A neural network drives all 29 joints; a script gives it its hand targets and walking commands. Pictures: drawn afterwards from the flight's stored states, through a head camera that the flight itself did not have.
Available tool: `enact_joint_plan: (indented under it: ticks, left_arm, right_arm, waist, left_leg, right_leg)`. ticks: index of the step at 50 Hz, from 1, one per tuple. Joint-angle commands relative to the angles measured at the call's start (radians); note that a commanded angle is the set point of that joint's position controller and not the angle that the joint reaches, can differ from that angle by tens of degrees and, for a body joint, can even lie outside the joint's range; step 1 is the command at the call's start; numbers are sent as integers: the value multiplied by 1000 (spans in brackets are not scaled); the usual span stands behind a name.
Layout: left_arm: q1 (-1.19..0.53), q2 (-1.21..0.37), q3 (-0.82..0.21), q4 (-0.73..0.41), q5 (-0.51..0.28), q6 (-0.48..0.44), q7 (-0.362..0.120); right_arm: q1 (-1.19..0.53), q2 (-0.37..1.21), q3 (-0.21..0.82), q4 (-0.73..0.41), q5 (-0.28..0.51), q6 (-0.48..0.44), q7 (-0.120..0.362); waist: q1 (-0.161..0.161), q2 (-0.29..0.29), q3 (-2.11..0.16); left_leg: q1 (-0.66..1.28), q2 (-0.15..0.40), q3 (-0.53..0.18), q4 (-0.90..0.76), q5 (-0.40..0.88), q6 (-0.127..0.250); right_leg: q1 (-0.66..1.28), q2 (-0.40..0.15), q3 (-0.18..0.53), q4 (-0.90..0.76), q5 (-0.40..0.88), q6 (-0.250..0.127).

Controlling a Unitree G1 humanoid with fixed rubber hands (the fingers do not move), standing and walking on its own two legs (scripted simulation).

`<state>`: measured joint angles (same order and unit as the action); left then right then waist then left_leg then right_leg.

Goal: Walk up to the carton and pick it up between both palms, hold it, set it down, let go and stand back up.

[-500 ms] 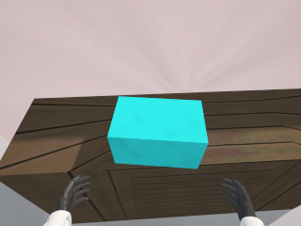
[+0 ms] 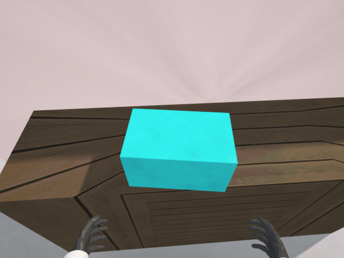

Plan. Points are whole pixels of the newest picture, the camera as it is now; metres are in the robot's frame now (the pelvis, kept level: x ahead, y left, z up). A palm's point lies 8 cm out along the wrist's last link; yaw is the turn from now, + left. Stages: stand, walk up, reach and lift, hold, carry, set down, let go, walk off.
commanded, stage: let go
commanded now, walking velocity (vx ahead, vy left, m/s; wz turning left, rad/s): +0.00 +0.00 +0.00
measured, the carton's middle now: (178, 150) +0.40 +0.01 -0.02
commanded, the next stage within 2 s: stand in 0.50 s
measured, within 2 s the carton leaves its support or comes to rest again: neither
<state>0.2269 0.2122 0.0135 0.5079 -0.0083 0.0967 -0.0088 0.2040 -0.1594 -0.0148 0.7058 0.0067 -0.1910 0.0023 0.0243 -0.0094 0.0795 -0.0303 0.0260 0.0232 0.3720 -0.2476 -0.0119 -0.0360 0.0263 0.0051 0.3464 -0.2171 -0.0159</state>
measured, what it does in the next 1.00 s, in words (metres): stands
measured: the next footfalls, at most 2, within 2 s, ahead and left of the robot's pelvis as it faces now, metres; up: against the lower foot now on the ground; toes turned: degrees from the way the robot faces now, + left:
none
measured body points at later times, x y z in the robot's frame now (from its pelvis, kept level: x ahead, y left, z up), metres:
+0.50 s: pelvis +0.00 +0.00 +0.00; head -0.01 +0.01 +0.45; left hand +0.17 +0.22 -0.09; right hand +0.16 -0.23 -0.09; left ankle -0.02 +0.12 -0.75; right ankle -0.01 -0.11 -0.75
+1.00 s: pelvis -0.02 +0.02 -0.02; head -0.01 +0.01 +0.43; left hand +0.12 +0.24 -0.13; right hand -0.01 -0.25 -0.16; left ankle -0.02 +0.12 -0.75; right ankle -0.01 -0.11 -0.75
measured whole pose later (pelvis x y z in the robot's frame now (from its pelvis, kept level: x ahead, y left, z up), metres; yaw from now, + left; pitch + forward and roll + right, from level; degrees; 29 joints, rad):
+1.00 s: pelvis -0.02 +0.02 -0.02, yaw -8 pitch +1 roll +1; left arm 0.32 0.19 0.02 0.68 0.04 -0.01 0.01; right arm 0.30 -0.23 -0.07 0.89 -0.04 0.05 0.01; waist -0.03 0.00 -0.01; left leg -0.24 0.04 0.16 0.57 -0.34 0.02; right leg -0.33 0.04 0.13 0.61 -0.29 0.01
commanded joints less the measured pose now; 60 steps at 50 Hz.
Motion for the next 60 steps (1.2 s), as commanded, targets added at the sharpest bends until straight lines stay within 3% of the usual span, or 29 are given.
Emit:
enact_joint_plan:
  ticks: [1, 5, 11, 23, 24, 25, 26, 27, 30, 32, 36, 41, 60]
  left_arm:
    - [-92, 95, 29, -114, 11, -8, 8]
    - [-132, 94, 12, -123, 7, 2, 23]
    - [-101, 88, 29, -88, 20, -2, 18]
    - [-132, 83, 30, -91, 23, 9, 19]
    - [-106, 48, 11, -132, -5, 2, 18]
    - [-103, 60, 13, -110, 1, 9, 12]
    - [42, 170, 69, 14, 59, -70, 7]
    - [41, 183, 70, 15, 67, -104, 5]
    - [-20, 98, 51, -4, 51, -131, 2]
    - [-4, 111, 54, 4, 53, -131, 0]
    - [36, 121, 56, 25, 52, -138, 3]
    - [88, 100, 46, 54, 48, -138, 10]
    - [133, 81, 39, 161, 40, -126, 39]
  right_arm:
    - [-75, -110, -37, -85, -15, -32, 1]
    - [-113, -127, -64, -57, -37, -49, 12]
    - [-100, -136, -42, -37, -19, -62, 15]
    - [-106, -134, -40, -61, -21, -43, 17]
    - [-88, -173, -79, -126, -18, -57, 12]
    - [-74, -165, -63, -114, -15, -57, 8]
    - [-46, -218, -93, -13, -49, 106, 1]
    - [29, -218, -96, -44, -47, 174, -4]
    - [38, -202, -89, -32, -32, 222, 11]
    - [18, -191, -86, -27, -42, 223, 17]
    - [19, -194, -86, -4, -49, 219, 16]
    - [45, -213, -86, 43, -47, 218, 8]
    - [122, -196, -73, 200, -39, 223, -13]
  waist:
    - [-12, 37, -59]
    - [-23, 37, -79]
    - [-17, 12, -96]
    - [-18, 14, -68]
    - [25, -16, -96]
    - [0, 3, -95]
    - [9, 151, -5]
    - [-40, 89, -74]
    - [-54, -7, -119]
    - [-43, -43, -107]
    - [-41, -34, -127]
    - [-33, 14, -133]
    - [-53, -20, -56]
  left_leg:
    - [32, -18, 42, -24, 315, -29]
    - [24, -6, 41, -11, 277, -28]
    - [37, -26, 41, 1, 323, -28]
    - [27, -22, 48, -15, 261, -21]
    - [-48, -47, 58, 24, 273, -37]
    - [-37, -44, 60, 25, 263, -37]
    - [-60, 86, -3, 78, 256, -4]
    - [-83, 100, -11, 93, 225, 9]
    - [-131, 69, 24, 116, 3, 19]
    - [-163, 59, 23, 126, -65, 23]
    - [-163, 72, 6, 119, -51, 41]
    - [-184, 112, -22, 56, -28, 72]
    - [-170, 108, 19, 9, -89, 81]
  right_leg:
    - [-84, -4, -29, -63, 168, -4]
    - [-105, 0, -38, -38, 166, -7]
    - [-64, -5, -24, -34, 281, 5]
    - [-87, -10, -18, -42, 232, 2]
    - [-51, -8, -15, -6, 232, 9]
    - [-61, -8, -12, 1, 251, 6]
    - [-272, -86, 91, 80, 322, 13]
    - [-209, -87, 86, 112, 343, 8]
    - [-262, -72, 125, 136, 333, -5]
    - [-296, -79, 153, 124, 313, -14]
    - [-322, -80, 187, 135, 279, -26]
    - [-304, -47, 155, 189, 234, -12]
    - [-347, -41, 196, 151, 177, -10]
